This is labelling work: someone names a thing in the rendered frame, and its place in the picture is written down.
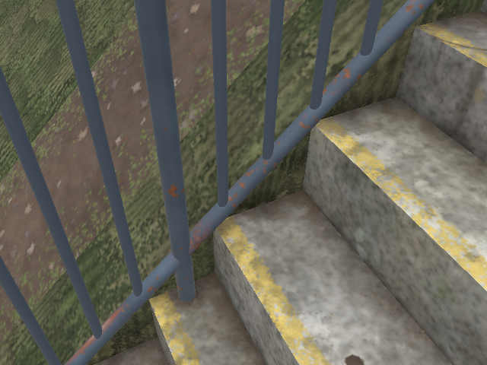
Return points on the stairs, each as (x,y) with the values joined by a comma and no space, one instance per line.
(381,259)

